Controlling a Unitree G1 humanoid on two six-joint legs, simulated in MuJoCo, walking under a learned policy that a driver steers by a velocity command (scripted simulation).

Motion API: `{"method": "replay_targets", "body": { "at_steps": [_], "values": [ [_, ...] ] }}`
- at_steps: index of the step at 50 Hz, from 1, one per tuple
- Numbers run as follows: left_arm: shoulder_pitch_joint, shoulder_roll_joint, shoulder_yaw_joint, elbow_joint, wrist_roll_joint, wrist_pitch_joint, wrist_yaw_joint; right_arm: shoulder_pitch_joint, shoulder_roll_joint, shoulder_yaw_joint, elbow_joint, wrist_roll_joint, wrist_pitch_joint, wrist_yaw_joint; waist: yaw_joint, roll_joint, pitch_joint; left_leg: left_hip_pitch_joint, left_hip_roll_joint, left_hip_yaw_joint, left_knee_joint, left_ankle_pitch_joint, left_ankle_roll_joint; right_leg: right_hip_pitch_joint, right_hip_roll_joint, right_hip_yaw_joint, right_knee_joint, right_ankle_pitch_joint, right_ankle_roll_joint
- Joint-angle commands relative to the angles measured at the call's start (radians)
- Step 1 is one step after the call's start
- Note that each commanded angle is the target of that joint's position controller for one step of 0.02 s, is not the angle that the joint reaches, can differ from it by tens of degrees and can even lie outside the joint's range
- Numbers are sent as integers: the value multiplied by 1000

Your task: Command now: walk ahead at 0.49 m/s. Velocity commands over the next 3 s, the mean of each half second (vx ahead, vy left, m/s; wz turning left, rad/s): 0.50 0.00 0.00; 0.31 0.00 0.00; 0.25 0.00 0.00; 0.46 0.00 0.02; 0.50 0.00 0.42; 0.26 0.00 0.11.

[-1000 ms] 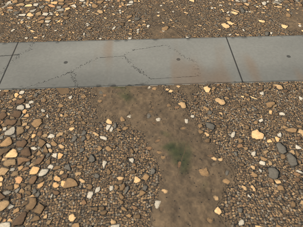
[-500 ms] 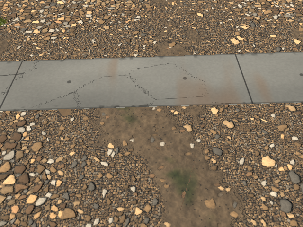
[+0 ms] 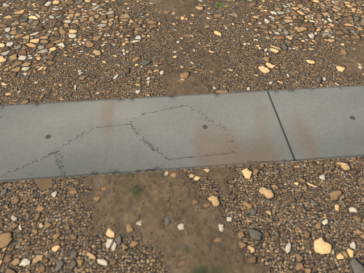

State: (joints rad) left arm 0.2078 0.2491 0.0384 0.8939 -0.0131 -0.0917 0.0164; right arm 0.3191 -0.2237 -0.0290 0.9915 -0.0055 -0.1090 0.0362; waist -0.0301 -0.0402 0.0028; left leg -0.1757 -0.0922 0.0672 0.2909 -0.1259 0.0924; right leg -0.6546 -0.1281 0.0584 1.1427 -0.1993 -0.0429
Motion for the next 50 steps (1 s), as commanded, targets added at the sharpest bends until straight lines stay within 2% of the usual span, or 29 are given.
{"method": "replay_targets", "body": {
  "at_steps": [1, 6, 9, 11, 13, 14, 15, 16, 17, 18, 19, 20, 21, 22, 24, 26, 31, 34, 36, 38, 40, 41, 42, 43, 44, 45, 46, 47, 50],
  "values": [
    [35, 46, 14, -42, 13, 4, 7, -37, -131, -20, -53, 1, -17, -20, 46, 79, 55, -98, 281, -213, -208, 65, 170, -32, -43, 1, -134, 153, 29],
    [-156, 29, 6, -92, 1, -8, -10, 62, -164, -26, -31, 19, -1, -37, -23, 82, 57, 16, 271, -162, -188, 74, 123, -1, 10, -44, -464, 308, 40],
    [-236, 34, 2, -122, -8, -13, -28, 109, -168, -29, -9, 25, 11, -38, -50, 90, 79, 110, 306, -169, -147, 58, 118, -6, 27, -47, -555, 262, 33],
    [-255, 47, 4, -140, -10, -21, -42, 118, -173, -34, -2, 26, 21, -40, -44, 96, 82, 172, 338, -183, -105, 68, 108, 3, 36, -46, -599, 189, 9],
    [-199, 74, 14, -135, -9, -30, -49, 96, -188, -40, -4, 27, 32, -42, -1, 115, 53, 198, 351, -188, -32, 178, 89, 105, 63, -66, -639, 117, -20],
    [-104, 102, 31, -110, -7, -32, -48, 72, -187, -38, -11, 24, 37, -42, 56, 115, 0, 188, 319, -158, 81, 345, 69, 240, 97, -95, -662, 101, -42],
    [81, 159, 59, -54, -6, -35, -41, 63, -156, -26, -21, 14, 40, -41, 132, 90, -117, 109, 256, -107, 303, 424, 39, 489, 89, -78, -653, 118, -79],
    [255, 264, 85, -23, 13, -33, -35, 123, -77, 1, -47, 2, 28, -38, 151, -79, -288, -220, 144, -28, 696, 163, -24, 883, -155, 253, -653, 84, -196],
    [302, 259, 83, -7, 8, -26, -41, 177, -12, 22, -39, 16, 1, -31, 133, -277, -383, -501, 21, -96, 953, -403, -53, 1066, -289, 653, -816, -55, -294],
    [249, 176, 57, -17, 5, -29, -42, 109, -133, -7, -48, 39, -19, -27, 138, -176, -293, -598, 86, -197, 1058, -390, -29, 991, -259, 608, -843, -95, -249],
    [154, 135, 43, -40, 6, -28, -40, 20, -166, -16, -79, 52, -28, -26, 114, -114, -181, -617, 141, -168, 1052, -301, -13, 852, -227, 448, -852, -21, -211],
    [71, 111, 33, -54, 11, -27, -45, -23, -156, -18, -86, 40, -26, -32, 81, -26, -112, -573, 186, -146, 993, -213, -17, 707, -185, 335, -886, 78, -194],
    [31, 82, 24, -59, 15, -30, -49, -31, -146, -25, -87, 26, -14, -37, 50, -18, -75, -522, 218, -147, 926, -161, -20, 615, -145, 258, -919, 133, -179],
    [20, 66, 20, -52, 19, -31, -53, -13, -123, -25, -83, 23, 1, -37, 26, -33, -57, -468, 233, -145, 890, -130, -25, 554, -117, 207, -950, 157, -171],
    [50, 77, 23, -27, 18, -35, -52, 10, -88, -24, -76, 22, 23, -39, 7, -31, -34, -445, 235, -129, 845, -98, -39, 505, -95, 140, -986, 235, -183],
    [85, 105, 31, -7, 18, -35, -43, -47, -92, -29, -98, 16, 31, -42, 9, -13, -3, -508, 240, -125, 768, -28, -56, 511, -94, 101, -1007, 300, -191],
    [153, 118, 32, 23, 11, -18, -18, -231, -72, -27, -154, 13, 25, -35, 55, -18, 36, -545, 221, -100, 477, 192, -73, 547, -66, 22, -1033, 284, -160],
    [184, 122, 29, 46, 12, -8, -11, -318, -56, -19, -174, 9, 18, -26, 78, -18, 60, -450, 169, -52, 325, 248, -72, 542, -41, -42, -988, 458, -135],
    [208, 123, 28, 67, 10, 4, -7, -345, -55, -16, -185, 11, 15, -17, 86, -34, 49, -415, 148, -50, 281, 243, -63, 590, -57, -46, -932, 527, -127],
    [190, 125, 30, 76, 6, 14, -1, -333, -78, -21, -187, 10, 10, -8, 64, -53, 30, -382, 137, -67, 239, 197, -37, 645, -79, -29, -865, 579, -109],
    [139, 139, 36, 72, 1, 21, 4, -217, -124, -40, -152, -1, 2, -8, -6, -60, -36, -233, 101, -54, 170, 198, -4, 675, -63, -24, -738, 659, -74],
    [145, 129, 32, 69, 5, 23, 3, -115, -164, -56, -113, -9, -3, -13, -41, -22, -101, -80, 101, -46, 124, 366, 16, 656, -3, -47, -600, 643, -43],
    [196, 86, 16, 55, 28, 18, 1, -11, -231, -68, -91, -30, -4, -19, -37, 94, -242, 225, 264, -190, 231, 813, 77, 469, 68, -75, -361, 333, 0],
    [361, -30, -20, 96, 26, 14, -10, 17, -221, -57, -81, -31, 11, -21, 12, 312, -391, 505, 506, -460, 244, 1015, 268, 197, 185, -65, -36, -404, 59],
    [362, 39, -4, 124, 5, 15, -14, 35, -158, -42, -81, -8, 22, -14, -17, 228, -450, 457, 492, -529, 187, 818, 278, 172, 170, 62, 83, -515, 67],
    [263, 92, 11, 96, -14, 22, -12, -53, -148, -37, -97, 7, 27, -14, -9, 171, -321, 320, 452, -452, 132, 612, 234, 110, 129, 49, 106, -467, 68],
    [182, 94, 16, 77, -11, 37, 0, -147, -122, -27, -115, 6, 30, -19, 11, 104, -214, 174, 407, -389, 83, 450, 192, 103, 89, 20, 65, -397, 77],
    [143, 91, 22, 70, 0, 54, 13, -212, -98, -18, -124, -1, 32, -23, 34, 85, -145, 31, 377, -341, 34, 341, 167, 140, 59, 16, 2, -341, 85],
    [177, 29, 16, 81, 11, 90, 35, -263, -100, -19, -113, -30, 43, -30, 82, 165, -101, -186, 296, -228, -40, 194, 133, 333, 59, -24, -233, -271, 87]
  ]
}}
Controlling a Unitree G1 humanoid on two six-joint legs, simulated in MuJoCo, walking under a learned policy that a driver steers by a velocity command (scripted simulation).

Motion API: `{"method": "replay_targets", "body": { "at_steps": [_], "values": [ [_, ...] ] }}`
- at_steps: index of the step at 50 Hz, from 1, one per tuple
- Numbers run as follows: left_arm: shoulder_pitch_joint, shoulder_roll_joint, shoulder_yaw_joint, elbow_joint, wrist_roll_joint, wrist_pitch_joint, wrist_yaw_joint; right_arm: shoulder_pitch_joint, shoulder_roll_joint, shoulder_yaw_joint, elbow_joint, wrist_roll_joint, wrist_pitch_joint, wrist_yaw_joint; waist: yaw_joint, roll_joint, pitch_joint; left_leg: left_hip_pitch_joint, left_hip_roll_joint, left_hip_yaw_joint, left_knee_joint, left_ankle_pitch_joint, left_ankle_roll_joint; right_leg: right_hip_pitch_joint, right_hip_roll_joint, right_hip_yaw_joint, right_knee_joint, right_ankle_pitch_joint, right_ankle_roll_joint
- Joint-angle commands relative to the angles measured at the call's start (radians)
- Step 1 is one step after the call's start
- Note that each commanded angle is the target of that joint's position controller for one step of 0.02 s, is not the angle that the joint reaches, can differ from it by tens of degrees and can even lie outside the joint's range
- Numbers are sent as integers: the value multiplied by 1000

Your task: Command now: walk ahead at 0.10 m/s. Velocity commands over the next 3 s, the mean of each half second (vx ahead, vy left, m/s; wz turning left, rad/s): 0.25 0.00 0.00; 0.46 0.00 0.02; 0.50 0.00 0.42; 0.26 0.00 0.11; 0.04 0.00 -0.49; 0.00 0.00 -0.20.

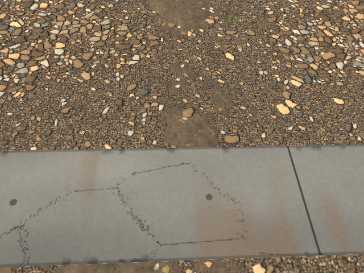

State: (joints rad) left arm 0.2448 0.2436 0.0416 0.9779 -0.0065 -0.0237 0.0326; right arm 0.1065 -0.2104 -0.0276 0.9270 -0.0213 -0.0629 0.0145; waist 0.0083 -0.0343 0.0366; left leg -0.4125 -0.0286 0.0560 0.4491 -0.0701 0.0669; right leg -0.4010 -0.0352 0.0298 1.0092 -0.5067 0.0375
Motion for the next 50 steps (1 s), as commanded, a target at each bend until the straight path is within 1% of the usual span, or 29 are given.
{"method": "replay_targets", "body": {
  "at_steps": [1, 3, 6, 8, 9, 11, 12, 13, 14, 16, 19, 23, 25, 26, 27, 28, 29, 30, 32, 33, 35, 39, 40, 41, 43, 45, 47, 49, 50],
  "values": [
    [141, 26, 11, 2, 7, 26, 24, -42, -115, -22, -42, -17, -2, -12, 42, 163, -145, 45, 228, -204, -203, 117, 163, 109, -29, -3, -160, 51, 5],
    [126, 34, 12, 7, 9, 36, 25, -30, -126, -24, -33, -5, 2, -20, 33, 158, -166, 46, 232, -210, -221, -38, 161, 159, -26, -10, -261, 141, -3],
    [123, 37, 16, 23, 22, 43, 15, -36, -136, -26, -19, 20, 21, -30, 50, 155, -131, -39, 203, -207, -257, -432, 104, 265, 1, -54, -411, 279, -32],
    [136, 54, 21, 28, 31, 38, 11, -16, -162, -37, -9, 38, 32, -37, 54, 167, -69, -75, 187, -231, -278, -636, 57, 244, 14, -82, -431, 158, -74],
    [147, 66, 21, 29, 29, 31, 12, -27, -162, -40, -18, 46, 36, -40, 56, 128, -28, -79, 171, -226, -236, -643, 42, 209, -18, -40, -511, 66, -114],
    [185, 143, 44, 56, 16, 12, 16, -62, -125, -40, -45, 56, 22, -46, 63, -111, 48, -84, 24, -28, 0, -505, -25, 92, -130, 168, -765, -253, -206],
    [186, 179, 58, 56, 8, -6, 18, -86, -102, -38, -56, 56, 9, -42, 71, -260, 67, -147, -33, 25, 207, -349, -34, 136, -249, 361, -903, -294, -249],
    [151, 169, 59, 46, 12, -27, 21, -75, -117, -48, -51, 46, -1, -36, 57, -263, 75, -209, -1, -31, 353, -313, -18, 180, -303, 433, -930, -203, -262],
    [136, 137, 55, 41, 11, -47, 20, -32, -126, -57, -30, 42, -7, -28, 31, -204, 53, -271, 23, -63, 431, -314, -7, 242, -297, 415, -903, -115, -253],
    [141, 91, 47, 44, -12, -66, 10, -19, -94, -54, -13, 43, -20, -16, 23, -113, 20, -319, 58, -72, 411, -269, 2, 343, -260, 323, -861, 29, -217],
    [151, 104, 52, 46, -10, -62, 2, -109, -44, -37, -32, 43, -31, -6, 46, -115, -1, -150, 41, -4, 225, -214, -16, 284, -194, 186, -847, 150, -190],
    [166, 155, 69, 53, -26, -51, -7, -45, -76, -38, -7, 51, -16, -3, 10, -119, -3, 126, 6, 44, 40, -161, -18, 142, -184, 151, -782, 115, -197],
    [134, 133, 63, 44, -24, -53, -7, 117, -123, -59, 47, 59, -9, -15, -66, -76, -52, 359, 20, 10, 2, -150, 3, 31, -150, 116, -658, 171, -160],
    [88, 77, 48, 22, -10, -58, -11, 256, -193, -81, 76, 55, -10, -25, -127, 72, -113, 541, 175, -198, -69, -214, 52, -106, -69, 7, -360, 226, -104],
    [88, -13, 26, -30, -9, -84, -8, 367, -320, -108, 92, 45, -5, -23, -143, 369, -181, 719, 409, -591, -210, -363, 195, -388, 40, -96, -39, 36, -59],
    [39, 63, 42, -40, -19, -100, -10, 356, -266, -88, 95, 30, -22, -15, -138, 267, -144, 650, 451, -730, -246, -492, 250, -486, -9, 17, 178, -30, -70],
    [12, 98, 51, -48, -35, -108, -21, 267, -194, -65, 69, 28, -33, -10, -97, 196, -60, 579, 410, -634, -255, -508, 214, -544, -60, 44, 236, 68, -100],
    [13, 88, 50, -39, -35, -107, -22, 198, -157, -52, 46, 25, -40, -2, -66, 154, -23, 506, 355, -522, -269, -422, 181, -520, -89, 30, 230, 166, -108],
    [12, 71, 56, -37, -16, -99, -17, 152, -115, -36, 38, 24, -39, 5, -25, 121, 16, 388, 293, -362, -298, -190, 138, -442, -124, 27, 131, 281, -102],
    [15, 59, 55, -36, -16, -93, -17, 173, -101, -31, 48, 20, -35, 3, -18, 130, 13, 361, 271, -306, -306, -102, 129, -404, -122, 14, 92, 311, -95],
    [-23, 44, 54, -53, -9, -84, -20, 221, -120, -33, 65, 18, -31, -8, -17, 118, 15, 349, 253, -240, -311, 43, 137, -396, -109, -10, 5, 370, -73],
    [-199, 9, 32, -118, -7, -77, -35, 257, -154, -38, 72, 22, -30, -25, -44, 109, 43, 292, 226, -151, -331, 105, 126, -306, -68, -37, -291, 537, -56],
    [-144, -90, -16, -92, 135, -58, -80, 370, 8, 15, 120, -92, -67, 24, -39, 107, -12, 333, 248, -148, -327, 74, 193, -289, -72, -21, -303, 617, -84],
    [-153, -64, -8, -99, 135, -45, -94, 392, -15, 9, 132, -87, -78, 49, -39, 120, 42, 359, 271, -160, -334, 98, 209, -328, -70, -11, -316, 605, -96],
    [-247, 19, 3, -141, 97, -34, -98, 366, -69, 4, 120, -59, -80, 67, -41, 99, 42, 411, 289, -156, -331, 139, 204, -339, -59, -19, -369, 574, -116],
    [-315, 36, 0, -172, 76, -31, -89, 385, -92, 5, 127, -55, -68, 62, -51, 102, 47, 483, 308, -147, -327, 158, 186, -328, -46, -25, -420, 533, -128],
    [-369, 38, -2, -196, 68, -33, -83, 408, -111, -1, 131, -55, -54, 55, -61, 110, 62, 510, 315, -141, -311, 175, 165, -264, -23, -52, -455, 474, -139],
    [-352, 60, 9, -203, 54, -43, -78, 388, -153, -16, 120, -52, -44, 52, -7, 126, 36, 457, 296, -124, -227, 414, 142, -55, 35, -122, -483, 465, -158],
    [-263, 91, 22, -179, 38, -55, -73, 397, -163, -24, 120, -58, -46, 51, 30, 122, -28, 387, 242, -88, -112, 539, 95, 150, 52, -126, -454, 507, -180]
  ]
}}
Over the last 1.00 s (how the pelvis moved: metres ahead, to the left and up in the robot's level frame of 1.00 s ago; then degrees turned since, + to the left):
0.48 -0.03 -0.01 0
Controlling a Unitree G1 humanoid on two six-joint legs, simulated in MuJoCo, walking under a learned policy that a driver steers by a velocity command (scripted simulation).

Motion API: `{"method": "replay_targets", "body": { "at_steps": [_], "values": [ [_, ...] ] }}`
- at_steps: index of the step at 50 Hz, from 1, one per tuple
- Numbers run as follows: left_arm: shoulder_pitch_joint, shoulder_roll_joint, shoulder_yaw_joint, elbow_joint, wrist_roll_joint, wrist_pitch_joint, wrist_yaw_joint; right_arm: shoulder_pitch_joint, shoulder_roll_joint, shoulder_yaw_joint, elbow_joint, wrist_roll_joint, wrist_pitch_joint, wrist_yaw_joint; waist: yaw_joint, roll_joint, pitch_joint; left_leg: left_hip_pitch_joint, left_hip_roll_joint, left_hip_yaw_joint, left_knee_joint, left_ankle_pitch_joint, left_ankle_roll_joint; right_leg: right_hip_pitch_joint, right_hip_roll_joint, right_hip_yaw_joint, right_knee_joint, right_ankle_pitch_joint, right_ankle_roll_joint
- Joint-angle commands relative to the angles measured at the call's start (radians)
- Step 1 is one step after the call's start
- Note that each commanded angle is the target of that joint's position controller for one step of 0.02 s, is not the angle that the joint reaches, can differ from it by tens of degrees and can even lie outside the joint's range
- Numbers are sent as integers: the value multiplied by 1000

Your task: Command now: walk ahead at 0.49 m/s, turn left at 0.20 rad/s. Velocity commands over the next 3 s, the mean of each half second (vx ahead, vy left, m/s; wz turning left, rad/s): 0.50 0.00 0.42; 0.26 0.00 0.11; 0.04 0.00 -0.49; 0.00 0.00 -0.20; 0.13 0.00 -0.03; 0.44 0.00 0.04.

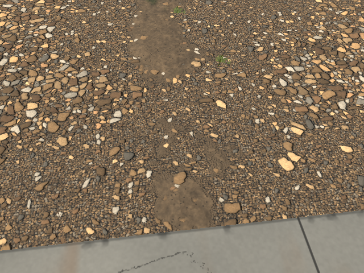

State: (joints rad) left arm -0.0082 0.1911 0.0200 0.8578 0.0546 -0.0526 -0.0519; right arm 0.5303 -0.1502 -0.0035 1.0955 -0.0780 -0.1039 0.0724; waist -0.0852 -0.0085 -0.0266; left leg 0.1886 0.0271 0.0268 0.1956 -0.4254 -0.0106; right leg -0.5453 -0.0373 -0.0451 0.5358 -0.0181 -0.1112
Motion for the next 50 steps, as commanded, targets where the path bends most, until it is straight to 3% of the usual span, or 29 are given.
{"method": "replay_targets", "body": {
  "at_steps": [1, 2, 3, 4, 5, 7, 9, 11, 14, 17, 21, 26, 29, 30, 31, 32, 33, 34, 35, 36, 37, 38, 41, 43, 45, 46, 48, 49, 50],
  "values": [
    [193, 178, 51, -2, -24, -34, 18, -5, -173, -38, -54, -14, -11, -5, 178, 23, -148, -339, 95, -7, 395, 763, 106, 621, -15, 17, 108, 142, -95],
    [471, 204, 47, 67, -22, -34, 16, 178, -25, 5, -72, -33, -26, 11, 197, -247, -447, -743, -83, -20, 736, 190, 44, 1181, -290, 479, -39, -13, -313],
    [670, 184, 48, 152, 18, -37, 26, 52, -91, -21, -73, 7, -23, 29, 274, -168, -363, -891, -97, -116, 1014, -148, 71, 1133, -355, 715, -217, -206, -263],
    [571, 193, 57, 152, 18, -56, 39, -112, -120, -45, -113, 29, -28, 23, 253, -107, -85, -981, -29, -180, 1123, -60, 118, 850, -320, 586, -267, -424, -143],
    [414, 166, 54, 122, -5, -63, 54, -169, -131, -55, -120, 29, -34, -6, 201, -81, 41, -959, 39, -151, 1130, 20, 128, 608, -309, 461, -297, -414, -120],
    [313, 43, 23, 99, -5, -59, 69, -165, -26, -30, -130, 2, -25, -31, 121, -27, 14, -815, 110, -157, 1083, 132, 141, 427, -293, 298, -343, -191, -127],
    [290, -15, 12, 85, 5, -65, 73, -128, 11, -31, -120, 9, -6, -23, 72, -23, 39, -781, 118, -152, 1054, 168, 141, 363, -271, 190, -409, -102, -122],
    [287, -9, 16, 79, 17, -81, 71, -152, -2, -33, -122, 16, -1, 1, 68, -34, 75, -831, 118, -150, 1002, 258, 144, 348, -248, 73, -450, -36, -123],
    [336, -8, 9, 97, 56, -94, 58, -257, -29, -30, -158, 21, 4, 24, 79, -16, 82, -900, 127, -136, 834, 447, 129, 382, -235, -65, -453, 137, -131],
    [402, 24, 5, 121, 43, -103, 39, -377, -46, -24, -208, 18, 23, 23, 94, -32, 85, -834, 105, -63, 652, 529, 96, 373, -210, -159, -440, 259, -125],
    [496, 74, 10, 159, 38, -108, 17, -457, -75, -30, -245, 18, 49, 6, 109, -38, 120, -905, 75, -49, 514, 507, 96, 579, -256, -168, -410, 357, -120],
    [556, 105, 34, 181, 28, -64, 38, -557, -99, -48, -276, 21, 38, -1, 119, -51, 137, -924, 14, -10, 380, 293, 119, 823, -293, -203, -343, 463, -91],
    [522, 143, 50, 153, 34, -55, 55, -441, -157, -76, -266, 58, 3, -20, 38, -74, 34, -609, -100, 68, 361, 404, 179, 727, -248, -280, -100, 824, -27],
    [563, 93, 37, 118, 31, -70, 64, -262, -210, -93, -230, 72, -6, -40, 21, -4, -168, -167, -64, -42, 519, 535, 266, 428, -185, -279, 134, 751, 61],
    [464, 111, 27, 57, 44, -89, 47, -52, -284, -121, -209, 51, -3, -67, -90, 83, -296, 175, 46, -309, 411, 655, 391, 115, -70, -255, 420, 240, 152],
    [412, 90, 17, 30, 24, -84, -1, 88, -301, -108, -147, 18, -2, -70, -96, 134, -424, 381, 264, -643, 267, 909, 501, -66, 53, -89, 741, -602, 172],
    [273, 99, 23, 0, -11, -75, -26, 117, -330, -140, -102, 11, -27, -72, -132, 16, -225, 276, 261, -564, 220, 994, 410, -218, 13, 81, 767, -605, 132],
    [227, 107, 26, -15, 0, -72, -13, 1, -319, -150, -110, 39, -41, -79, -84, 49, -74, 70, 250, -448, 208, 996, 381, -232, -57, 113, 756, -607, 121],
    [263, 132, 37, 0, 18, -66, 9, -107, -253, -132, -128, 60, -42, -79, -18, 37, -52, -120, 235, -375, 191, 1046, 376, -122, -101, 104, 730, -602, 119],
    [330, 56, 20, 20, 18, -58, 24, -169, -193, -113, -133, 77, -40, -74, 46, 58, -56, -264, 229, -322, 155, 1081, 371, -24, -133, 102, 674, -567, 119],
    [385, -7, 5, 47, 19, -51, 32, -190, -132, -91, -138, 72, -31, -60, 98, 32, -31, -423, 215, -277, 99, 1066, 345, 88, -144, 96, 626, -500, 126],
    [412, -12, 7, 66, 12, -43, 29, -212, -115, -85, -153, 62, -28, -46, 122, 22, -19, -492, 191, -227, 53, 1023, 324, 129, -128, 78, 598, -428, 129],
    [425, 42, 28, 89, -6, -30, -15, -359, -165, -85, -231, 45, -46, -33, 171, 29, -43, -650, 109, -52, 50, 1004, 255, 228, -98, 29, 486, -176, 153],
    [371, 45, 26, 66, 2, -23, -35, -366, -190, -82, -235, 40, -38, -28, 162, 46, -46, -658, 107, -19, 75, 976, 228, 261, -102, 30, 401, -90, 167],
    [421, 63, 29, 70, 2, -40, -35, -353, -210, -87, -228, 16, -26, -26, 159, 58, -48, -618, 157, -37, 130, 961, 244, 278, -107, 63, 482, -12, 166],
    [400, 92, 38, 49, -1, -52, -25, -358, -213, -88, -236, 16, -23, -29, 148, 44, -42, -540, 192, -55, 155, 988, 262, 215, -110, 70, 483, -68, 168],
    [284, 149, 52, -30, 2, -65, 9, -316, -266, -112, -250, 22, -20, -61, 74, 39, -34, -302, 275, -109, 202, 1048, 320, 17, -118, 74, 487, -242, 160],
    [234, 145, 50, -66, 6, -61, 24, -264, -271, -122, -243, 18, -19, -84, 33, 38, -23, -174, 323, -143, 229, 1070, 335, -105, -135, 96, 486, -324, 159],
    [168, 127, 41, -95, 3, -54, 33, -187, -265, -125, -231, 41, -17, -107, -10, 12, 10, -75, 330, -138, 234, 1021, 330, -197, -139, 77, 360, -413, 167]
  ]
}}
Over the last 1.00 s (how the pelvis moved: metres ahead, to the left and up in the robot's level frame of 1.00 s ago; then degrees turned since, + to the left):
0.34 0.00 -0.01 1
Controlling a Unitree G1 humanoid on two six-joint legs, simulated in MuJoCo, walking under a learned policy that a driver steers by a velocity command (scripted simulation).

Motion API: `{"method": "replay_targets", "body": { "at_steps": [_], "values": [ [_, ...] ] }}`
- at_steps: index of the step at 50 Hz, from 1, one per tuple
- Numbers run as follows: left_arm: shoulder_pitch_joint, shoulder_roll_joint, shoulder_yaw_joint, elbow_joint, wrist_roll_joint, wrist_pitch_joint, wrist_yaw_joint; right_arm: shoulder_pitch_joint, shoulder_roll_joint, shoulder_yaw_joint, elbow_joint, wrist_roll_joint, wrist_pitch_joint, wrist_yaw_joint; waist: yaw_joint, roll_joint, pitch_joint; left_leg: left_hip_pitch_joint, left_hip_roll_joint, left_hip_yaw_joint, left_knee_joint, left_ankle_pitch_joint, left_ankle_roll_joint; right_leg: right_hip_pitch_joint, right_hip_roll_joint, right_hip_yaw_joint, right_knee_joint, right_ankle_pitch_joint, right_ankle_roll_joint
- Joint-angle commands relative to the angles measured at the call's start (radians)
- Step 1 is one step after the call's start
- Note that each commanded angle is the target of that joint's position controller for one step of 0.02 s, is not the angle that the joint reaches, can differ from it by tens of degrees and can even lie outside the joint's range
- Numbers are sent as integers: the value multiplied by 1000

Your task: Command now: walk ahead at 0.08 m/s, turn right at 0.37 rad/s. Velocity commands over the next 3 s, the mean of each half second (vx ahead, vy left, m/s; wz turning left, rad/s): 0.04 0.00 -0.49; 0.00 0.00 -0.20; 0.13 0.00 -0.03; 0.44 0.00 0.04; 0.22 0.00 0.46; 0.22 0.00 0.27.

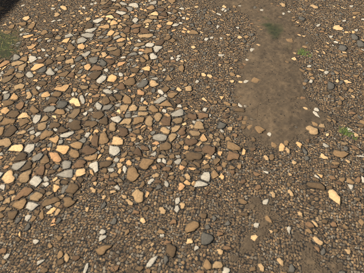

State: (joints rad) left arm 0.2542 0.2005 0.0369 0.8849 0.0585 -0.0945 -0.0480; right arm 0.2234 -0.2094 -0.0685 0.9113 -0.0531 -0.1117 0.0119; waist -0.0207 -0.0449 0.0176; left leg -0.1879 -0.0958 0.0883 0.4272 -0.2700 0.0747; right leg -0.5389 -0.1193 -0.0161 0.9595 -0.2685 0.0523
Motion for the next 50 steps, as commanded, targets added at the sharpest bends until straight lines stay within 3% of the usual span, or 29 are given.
{"method": "replay_targets", "body": {
  "at_steps": [1, 3, 4, 5, 7, 8, 9, 10, 11, 12, 14, 16, 19, 22, 23, 25, 27, 30, 32, 33, 34, 35, 37, 38, 39, 41, 43, 46, 50],
  "values": [
    [-112, 89, 12, -131, 0, -5, 32, 157, -207, -63, -49, 26, -5, -63, -101, 66, -29, 333, 448, -200, 6, 828, 237, -197, -49, 18, -110, -161, 6],
    [-79, 57, 4, -122, -1, -3, 36, 107, -210, -66, -95, 30, 2, -72, -98, 98, -36, 267, 435, -188, -10, 749, 225, -101, -10, -33, -129, -139, 1],
    [-17, 54, 4, -113, 6, -7, 34, 20, -212, -65, -140, 2, 4, -72, -67, 112, -55, 192, 441, -178, -8, 731, 204, -14, -13, -15, -64, -78, -14],
    [-25, 79, 16, -113, -6, -18, 30, -13, -216, -63, -158, 29, 1, -70, -49, 64, -47, 146, 385, -117, 9, 688, 182, 51, 32, -83, -188, -82, -33],
    [40, 100, 33, -99, -38, -44, 17, -68, -234, -62, -163, 31, -5, -52, 8, 35, -78, 49, 286, -23, 145, 638, 105, 292, 116, -141, -394, 208, -106],
    [71, 186, 59, -109, -30, -62, 33, -17, -185, -54, -184, 20, -7, -40, -13, -86, -174, -10, 193, 69, 321, 393, 11, 453, 48, -15, -428, 709, -224],
    [150, 319, 89, -136, -10, -76, 47, -10, -114, -29, -254, 15, -16, -35, 23, -268, -300, -268, 14, 61, 595, -390, -105, 707, -257, 450, -510, 1200, -526],
    [288, 298, 98, -72, 31, -93, 35, -145, -125, -25, -291, 44, -8, -22, 116, -67, -225, -440, 30, -132, 693, -571, -108, 737, -304, 481, -526, 1225, -519],
    [268, 296, 109, -51, 23, -100, 29, -221, -121, -22, -326, 56, 7, -26, 111, -47, -129, -522, 72, -188, 773, -531, -115, 703, -274, 406, -511, 1139, -456],
    [167, 252, 104, -73, -11, -84, 27, -184, -186, -41, -312, 42, 20, -41, 70, -34, -130, -522, 100, -182, 823, -472, -124, 654, -238, 345, -523, 1070, -418],
    [31, 201, 83, -125, -48, -47, 22, -105, -178, -36, -286, -10, 32, -51, -17, -8, -103, -417, 136, -168, 775, -320, -137, 475, -176, 268, -580, 1004, -380],
    [-3, 202, 79, -160, -21, -24, 18, -67, -143, -23, -279, -8, 45, -45, -36, -12, -130, -342, 113, -132, 745, -144, -164, 414, -102, 198, -592, 945, -369],
    [3, 219, 78, -188, -3, -38, 3, -43, -151, -16, -280, 4, 71, -28, -39, -14, -119, -312, 100, -105, 626, -38, -200, 390, -52, 171, -596, 882, -345],
    [18, 248, 84, -213, -16, -45, -20, -46, -160, -10, -282, -2, 97, -33, -19, -54, -104, -280, 123, -110, 496, -98, -201, 402, -95, 252, -585, 781, -363],
    [-1, 237, 80, -244, 13, -40, -18, 3, -157, -6, -268, -19, 90, -31, -13, -67, -127, -242, 130, -131, 593, -1, -176, 375, -114, 267, -527, 798, -373],
    [2, 226, 70, -273, 4, -37, -9, -5, -162, -2, -280, -17, 79, -30, 14, -46, -132, -291, 136, -136, 602, -64, -174, 394, -141, 304, -478, 791, -383],
    [54, 245, 69, -256, -40, -32, -10, -98, -136, 15, -316, 10, 81, -31, 61, -45, -98, -330, 144, -111, 388, -204, -197, 454, -133, 343, -489, 716, -366],
    [-33, 240, 48, -298, -38, -14, -25, 5, -115, 24, -278, 15, 70, -15, 28, -34, -110, -172, 111, -51, 288, -64, -183, 330, -97, 341, -422, 661, -341],
    [-77, 225, 28, -292, -55, 7, -55, 43, -117, 26, -268, 47, 55, 0, -19, 5, -103, -12, 103, -40, 50, 235, -139, 234, -42, 324, -389, 572, -292],
    [-16, 175, 16, -285, -64, 16, -62, 1, -202, 5, -304, 65, 46, -11, 17, 75, -163, 92, 210, -149, -9, 548, -19, 223, 31, 274, -360, 305, -176],
    [89, 135, 2, -287, -63, 22, -53, -68, -252, 3, -347, 71, 27, -4, 88, 187, -208, 196, 356, -290, 16, 832, 182, 148, 139, 137, -283, -15, -44],
    [42, 162, 12, -284, -46, 25, -33, -105, -198, 13, -351, 50, 23, 15, 59, 116, -185, 135, 397, -326, 45, 777, 209, 141, 117, 111, -241, -211, 15],
    [59, 156, 9, -256, -51, 38, -10, -177, -162, 34, -342, 78, 18, 70, 119, 73, -108, -81, 299, -225, 70, 614, 88, 315, 79, 86, -329, 30, 46],
    [53, 178, 11, -247, -65, 40, -13, -170, -183, 26, -347, 83, 21, 95, 104, 105, -86, -110, 245, -168, 88, 621, 29, 335, 97, 85, -352, 160, 29],
    [17, 227, 16, -269, -71, 42, -6, -128, -216, 6, -347, 81, 19, 92, 67, 82, -108, -21, 227, -149, 106, 591, -3, 274, 101, 101, -369, 218, -10],
    [-4, 220, 9, -273, -58, 44, 5, -76, -245, -13, -347, 56, 17, 72, 25, 78, -113, 68, 234, -139, 117, 549, 17, 208, 100, 106, -395, 212, -41],
    [-19, 198, 1, -272, -62, 45, 16, -79, -222, -14, -358, 54, 17, 64, 13, 86, -102, 81, 271, -164, 98, 536, 57, 200, 93, 115, -408, 157, -25],
    [19, 175, -9, -245, -65, 55, 10, -129, -164, 4, -370, 66, 23, 89, 38, 87, -64, 30, 250, -146, 61, 355, 27, 240, 90, 114, -464, 121, -8],
    [1, 196, -7, -241, -62, 61, 5, -122, -192, -10, -370, 43, 24, 94, 10, 69, -47, 76, 208, -114, 48, 227, -16, 191, 106, 114, -514, 115, -25]
  ]
}}
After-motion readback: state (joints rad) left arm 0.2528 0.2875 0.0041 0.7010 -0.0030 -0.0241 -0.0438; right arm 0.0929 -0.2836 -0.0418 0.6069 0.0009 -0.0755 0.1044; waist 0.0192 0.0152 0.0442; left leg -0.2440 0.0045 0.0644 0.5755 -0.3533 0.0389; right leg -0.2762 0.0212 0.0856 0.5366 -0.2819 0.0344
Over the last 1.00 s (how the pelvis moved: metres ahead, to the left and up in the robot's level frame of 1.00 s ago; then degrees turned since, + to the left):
0.48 0.10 0.02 15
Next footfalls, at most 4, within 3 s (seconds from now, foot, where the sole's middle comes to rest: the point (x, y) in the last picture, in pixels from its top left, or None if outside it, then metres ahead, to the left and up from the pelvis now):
0.14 right None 0.06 -0.14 -0.77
0.64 left None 0.11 0.09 -0.77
1.56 right None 0.10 -0.18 -0.77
1.98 left None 0.51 -0.14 -0.89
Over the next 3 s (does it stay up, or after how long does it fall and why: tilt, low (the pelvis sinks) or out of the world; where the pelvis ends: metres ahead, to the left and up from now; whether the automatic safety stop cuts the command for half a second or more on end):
stays up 0.55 -0.21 -0.10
